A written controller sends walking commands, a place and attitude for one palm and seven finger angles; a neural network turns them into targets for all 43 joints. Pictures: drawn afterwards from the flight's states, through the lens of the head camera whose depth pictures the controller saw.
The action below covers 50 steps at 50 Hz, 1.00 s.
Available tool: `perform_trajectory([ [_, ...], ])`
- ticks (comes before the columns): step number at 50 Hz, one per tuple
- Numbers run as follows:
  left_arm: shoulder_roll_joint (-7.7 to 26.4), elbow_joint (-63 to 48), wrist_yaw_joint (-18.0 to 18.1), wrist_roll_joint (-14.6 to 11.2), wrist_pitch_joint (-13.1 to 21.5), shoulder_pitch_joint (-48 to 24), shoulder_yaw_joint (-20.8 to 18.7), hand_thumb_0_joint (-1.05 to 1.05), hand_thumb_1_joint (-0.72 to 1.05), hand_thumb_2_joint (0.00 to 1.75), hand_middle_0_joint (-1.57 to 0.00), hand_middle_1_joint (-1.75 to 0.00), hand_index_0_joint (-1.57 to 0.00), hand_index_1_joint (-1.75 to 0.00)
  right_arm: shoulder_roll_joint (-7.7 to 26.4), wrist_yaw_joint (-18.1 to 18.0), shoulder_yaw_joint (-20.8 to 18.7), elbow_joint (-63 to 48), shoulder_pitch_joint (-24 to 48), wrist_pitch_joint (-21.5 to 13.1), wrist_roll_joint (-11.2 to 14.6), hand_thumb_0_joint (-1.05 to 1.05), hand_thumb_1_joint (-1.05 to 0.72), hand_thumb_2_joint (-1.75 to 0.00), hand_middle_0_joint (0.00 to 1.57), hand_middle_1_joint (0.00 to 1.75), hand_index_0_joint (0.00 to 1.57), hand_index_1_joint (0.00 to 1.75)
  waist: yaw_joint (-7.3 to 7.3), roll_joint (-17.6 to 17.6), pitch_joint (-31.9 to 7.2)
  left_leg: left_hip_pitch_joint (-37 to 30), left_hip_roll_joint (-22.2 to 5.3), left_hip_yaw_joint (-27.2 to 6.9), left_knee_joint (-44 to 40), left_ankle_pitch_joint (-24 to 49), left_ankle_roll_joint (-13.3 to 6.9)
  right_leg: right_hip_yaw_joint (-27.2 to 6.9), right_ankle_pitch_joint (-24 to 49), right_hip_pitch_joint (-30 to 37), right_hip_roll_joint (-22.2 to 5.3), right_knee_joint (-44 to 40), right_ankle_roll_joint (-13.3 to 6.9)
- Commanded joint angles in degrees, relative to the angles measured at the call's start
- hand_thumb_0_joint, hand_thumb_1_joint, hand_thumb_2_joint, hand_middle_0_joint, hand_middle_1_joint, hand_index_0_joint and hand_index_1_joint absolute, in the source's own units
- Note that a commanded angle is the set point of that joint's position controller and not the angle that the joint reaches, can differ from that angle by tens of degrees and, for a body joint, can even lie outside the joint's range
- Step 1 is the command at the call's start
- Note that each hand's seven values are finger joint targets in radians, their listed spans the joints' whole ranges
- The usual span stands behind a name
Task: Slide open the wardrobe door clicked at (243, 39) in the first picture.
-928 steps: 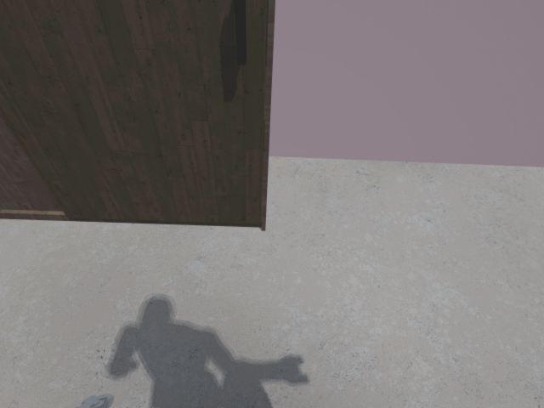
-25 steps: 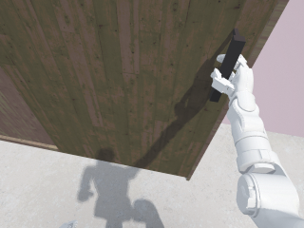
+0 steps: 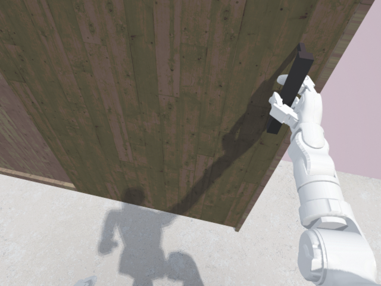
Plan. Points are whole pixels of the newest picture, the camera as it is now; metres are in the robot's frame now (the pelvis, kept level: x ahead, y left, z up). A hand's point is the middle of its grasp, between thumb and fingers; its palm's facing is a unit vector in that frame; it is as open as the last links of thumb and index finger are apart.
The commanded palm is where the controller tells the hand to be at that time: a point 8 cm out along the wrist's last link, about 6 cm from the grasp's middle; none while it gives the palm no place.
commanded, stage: grip the handle and tug to test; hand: right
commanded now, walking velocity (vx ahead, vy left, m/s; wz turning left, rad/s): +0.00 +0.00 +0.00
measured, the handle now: (285, 91) +0.51 -0.15 +0.17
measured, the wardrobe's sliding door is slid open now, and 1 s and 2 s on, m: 0.00 0.00 0.01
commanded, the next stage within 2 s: tug the door sideways, standing still in 0.12 s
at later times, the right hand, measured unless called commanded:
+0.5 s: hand (276, 105) +0.45 -0.12 +0.17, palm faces +0.15 +0.99 +0.00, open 6.1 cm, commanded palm +0.43 -0.14 +0.17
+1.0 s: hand (274, 106) +0.45 -0.11 +0.17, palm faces +0.17 +0.99 -0.04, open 6.2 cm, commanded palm +0.43 -0.11 +0.17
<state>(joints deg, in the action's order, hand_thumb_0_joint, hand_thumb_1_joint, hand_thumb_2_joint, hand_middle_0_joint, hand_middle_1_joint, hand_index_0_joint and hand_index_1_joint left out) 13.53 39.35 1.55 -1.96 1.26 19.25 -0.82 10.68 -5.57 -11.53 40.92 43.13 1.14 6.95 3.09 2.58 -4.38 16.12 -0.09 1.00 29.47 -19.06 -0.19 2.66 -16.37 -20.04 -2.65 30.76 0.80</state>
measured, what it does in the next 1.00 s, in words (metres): stands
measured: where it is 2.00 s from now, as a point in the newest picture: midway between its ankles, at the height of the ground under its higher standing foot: outside the picture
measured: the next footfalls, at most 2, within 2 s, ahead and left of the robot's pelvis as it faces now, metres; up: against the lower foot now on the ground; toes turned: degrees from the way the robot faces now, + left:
none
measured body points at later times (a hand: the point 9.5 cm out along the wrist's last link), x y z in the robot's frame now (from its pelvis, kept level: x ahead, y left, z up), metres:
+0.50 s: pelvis +0.03 +0.00 +0.01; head +0.05 +0.02 +0.46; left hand +0.17 +0.24 -0.11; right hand +0.44 -0.17 +0.17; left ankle -0.05 +0.12 -0.73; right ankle -0.01 -0.13 -0.73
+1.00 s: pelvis +0.00 +0.00 +0.00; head +0.04 +0.01 +0.45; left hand +0.10 +0.23 -0.14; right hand +0.44 -0.17 +0.17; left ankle -0.05 +0.12 -0.73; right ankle -0.01 -0.13 -0.73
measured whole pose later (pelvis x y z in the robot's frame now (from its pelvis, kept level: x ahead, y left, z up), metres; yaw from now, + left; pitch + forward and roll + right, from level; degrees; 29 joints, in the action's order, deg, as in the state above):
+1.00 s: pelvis +0.00 +0.00 +0.00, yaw -5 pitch +6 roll +0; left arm 12.3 43.3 0.7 -0.6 4.2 18.2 -0.9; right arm 6.2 -11.3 -3.2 41.6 48.5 3.2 7.0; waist 0.8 2.7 -3.0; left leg 15.8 -1.1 3.5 30.2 -20.2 -0.1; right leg -2.3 -16.0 -22.0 -0.5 31.8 1.0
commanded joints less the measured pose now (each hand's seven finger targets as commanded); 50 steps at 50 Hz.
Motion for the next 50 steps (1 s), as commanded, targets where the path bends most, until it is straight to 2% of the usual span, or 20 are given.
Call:
perform_trajectory([
  [1,7.1,-8.2,0.2,0.2,2.1,-2.3,-2.3,0.0,0.9,0.9,-0.2,-0.3,-0.2,-0.3,5.3,2.5,0.4,-20.2,18.8,-3.4,1.1,0.0,-0.9,-0.9,0.45,1.4,0.45,1.4,-2.57,-5.0,-21.8,-8.4,2.0,2.1,-0.3,38.3,-0.6,-0.4,31.6,14.0,2.3,0.6,-2.8],
  [5,6.7,-9.7,-0.2,0.2,1.9,-3.7,-2.4,0.0,0.9,0.9,-0.2,-0.3,-0.2,-0.3,5.4,2.7,-0.4,-27.8,11.7,-1.6,1.5,0.0,-0.9,-0.9,0.45,1.4,0.45,1.4,-4.03,-2.8,-23.6,-11.2,1.6,1.9,-0.1,43.5,-0.5,0.1,37.7,16.1,2.1,0.7,-2.8],
  [7,6.8,-10.0,-0.1,0.2,1.5,-4.1,-2.3,0.0,0.9,0.9,-0.2,-0.3,-0.2,-0.3,5.7,2.8,-0.4,-29.7,9.2,-0.5,1.4,0.0,-0.9,-0.9,0.45,1.4,0.45,1.4,-4.2,-4.4,-22.8,-12.6,1.4,2.1,-0.5,44.5,-0.5,0.2,38.3,15.8,2.1,0.5,-2.8],
  [11,6.2,-10.8,-0.1,0.1,1.2,-5.6,-2.1,0.0,0.9,0.9,-0.2,-0.3,-0.2,-0.3,3.5,2.6,1.5,-35.0,7.4,2.4,1.4,0.0,-0.9,-0.9,0.45,1.4,0.45,1.4,-3.83,-2.8,-21.2,-11.8,1.4,2.2,-1.1,45.0,-0.3,0.3,39.9,17.5,1.7,-0.2,-2.7],
  [12,6.6,-10.3,0.2,0.1,0.9,-5.3,-2.1,0.0,0.9,0.9,-0.2,-0.3,-0.2,-0.3,4.7,2.2,1.4,-34.2,10.0,3.0,1.0,0.0,-0.9,-0.9,0.45,1.4,0.45,1.4,-3.23,-4.1,-20.5,-11.9,1.4,2.2,-1.7,44.0,-0.3,0.3,38.7,17.2,1.8,-0.3,-2.7],
  [16,6.4,-8.0,1.4,0.5,0.1,-4.7,-1.9,0.0,0.9,0.9,-0.2,-0.3,-0.2,-0.3,2.9,0.8,3.6,-30.0,22.6,5.8,0.1,0.0,-0.9,-0.9,0.45,1.4,0.45,1.4,0.13,-3.0,-16.4,-6.6,1.7,2.0,-3.0,39.8,-0.3,-0.4,33.7,17.4,1.9,-0.5,-2.8],
  [17,6.4,-7.9,1.5,0.7,0.0,-4.4,-2.0,0.0,0.9,0.9,-0.2,-0.3,-0.2,-0.3,2.2,0.3,4.2,-30.3,23.1,6.0,-0.1,0.0,-0.9,-0.9,0.45,1.4,0.45,1.4,0.42,-4.6,-16.5,-7.2,1.7,2.1,-3.1,40.6,-0.3,-0.6,35.0,17.4,2.0,-0.1,-3.0],
  [20,5.9,-7.1,1.6,0.9,-0.3,-3.9,-2.1,0.0,0.9,0.9,-0.2,-0.3,-0.2,-0.3,-1.8,0.3,6.5,-29.1,22.1,7.1,0.1,0.0,-0.9,-0.9,0.45,1.4,0.45,1.4,0.13,-1.3,-20.0,-7.2,1.2,2.3,-1.1,47.4,0.0,-0.5,43.2,19.6,2.5,1.9,-2.8],
  [24,5.6,-6.7,1.5,1.4,-0.1,-3.7,-2.3,0.0,0.9,0.9,-0.2,-0.3,-0.2,-0.3,-4.4,0.1,9.5,-29.6,25.1,5.8,-0.4,0.0,-0.9,-0.9,0.45,1.4,0.45,1.4,0.84,-4.0,-23.0,-6.6,1.3,2.7,-0.7,44.5,-0.1,-2.2,43.3,21.5,2.2,1.9,-2.8],
  [29,5.1,-6.2,1.2,1.3,1.4,-5.0,-1.8,0.0,0.9,0.9,-0.2,-0.3,-0.2,-0.3,-9.1,-0.3,13.8,-26.5,29.5,2.0,-0.2,0.0,-0.9,-0.9,0.45,1.4,0.45,1.4,2.25,-5.2,-17.7,-2.6,1.6,2.8,-2.7,33.7,-0.4,-3.2,31.5,20.0,2.2,0.2,-2.7],
  [31,4.9,-5.6,1.0,1.4,2.0,-4.5,-1.7,0.0,0.9,0.9,-0.2,-0.3,-0.2,-0.3,-10.5,-0.2,15.2,-25.8,31.5,0.9,-0.5,0.0,-0.9,-0.9,0.45,1.4,0.45,1.4,2.4,-1.4,-18.6,-1.6,1.5,2.6,-1.9,35.8,-0.6,-3.4,36.4,21.9,2.1,1.3,-2.6],
  [34,5.1,-4.8,0.5,1.6,2.1,-2.7,-2.1,0.0,0.9,0.9,-0.2,-0.3,-0.2,-0.3,-11.3,0.5,16.5,-25.9,32.0,1.1,-0.6,0.0,-0.9,-0.9,0.45,1.4,0.45,1.4,1.9,2.2,-24.2,-1.2,1.4,2.8,0.5,42.6,-0.3,-3.4,47.9,25.2,2.2,4.3,-2.6],
  [35,5.0,-4.6,0.4,1.5,2.2,-2.5,-2.1,0.0,0.9,0.9,-0.2,-0.3,-0.2,-0.3,-12.2,0.8,17.2,-25.1,32.6,1.2,-0.5,0.0,-0.9,-0.9,0.45,1.4,0.45,1.4,2.27,0.4,-24.7,-0.7,1.6,3.0,0.7,42.5,-0.2,-3.8,48.3,25.7,2.1,4.6,-2.5],
  [37,5.3,-4.4,0.4,1.6,2.5,-2.1,-2.4,0.0,0.9,0.9,-0.2,-0.3,-0.2,-0.3,-12.7,1.1,17.7,-23.2,33.1,0.8,0.2,0.0,-0.9,-0.9,0.45,1.4,0.45,1.4,2.86,-4.9,-24.7,-1.3,1.9,3.4,0.3,40.2,-0.1,-4.7,44.9,24.2,1.7,3.9,-2.5],
  [39,5.1,-4.4,0.2,1.4,3.3,-2.8,-2.4,0.0,0.9,0.9,-0.2,-0.3,-0.2,-0.3,-14.0,0.9,18.6,-22.5,35.7,-0.1,0.4,0.0,-0.9,-0.9,0.45,1.4,0.45,1.4,3.38,-6.1,-23.2,-0.4,2.1,3.4,-0.3,36.1,-0.1,-4.8,38.1,22.6,2.0,2.8,-2.5],
  [41,5.0,-3.7,0.1,1.4,4.0,-2.8,-2.2,0.0,0.9,0.9,-0.2,-0.3,-0.2,-0.3,-14.1,0.1,18.4,-20.6,37.7,-1.2,0.2,0.0,-0.9,-0.9,0.45,1.4,0.45,1.4,3.58,-4.7,-22.0,1.1,2.3,3.3,-0.9,32.1,-0.4,-4.7,32.4,21.8,2.3,2.2,-2.3],
  [42,5.3,-3.4,0.1,1.6,4.3,-2.2,-2.2,0.0,0.9,0.9,-0.2,-0.3,-0.2,-0.3,-13.7,-0.3,18.2,-19.8,38.2,-1.9,-0.1,0.0,-0.9,-0.9,0.45,1.4,0.45,1.4,3.69,-4.9,-21.5,0.5,2.1,3.3,-1.0,31.8,-0.5,-4.9,32.5,21.3,2.3,2.1,-2.4],
  [45,5.1,-2.4,-0.5,1.6,5.1,-1.0,-1.9,0.0,0.9,0.9,-0.2,-0.3,-0.2,-0.3,-14.6,-0.3,18.8,-18.2,39.3,-2.7,-0.4,0.0,-0.9,-0.9,0.45,1.4,0.45,1.4,3.35,1.4,-23.2,3.2,2.1,3.0,0.2,33.7,-0.7,-4.8,37.6,23.7,2.4,3.7,-2.1],
  [47,5.6,-1.8,-0.7,1.6,5.1,-0.1,-2.2,0.0,0.9,0.9,-0.2,-0.3,-0.2,-0.3,-14.1,-0.1,18.7,-16.4,38.7,-2.9,-0.5,0.0,-0.9,-0.9,0.45,1.4,0.45,1.4,3.28,-0.1,-24.4,3.0,2.2,3.3,0.3,32.9,-0.7,-5.5,39.0,23.8,2.0,4.0,-1.8],
  [50,5.6,-1.9,-0.6,1.4,5.7,-0.4,-2.2,0.0,0.9,0.9,-0.2,-0.3,-0.2,-0.3,-14.0,0.1,18.2,-15.0,41.5,-3.5,0.2,0.0,-0.9,-0.9,0.45,1.4,0.45,1.4,3.93,-2.6,-23.5,3.7,2.6,3.3,0.1,31.1,-0.5,-5.2,33.8,22.2,2.2,3.4,-1.9],
])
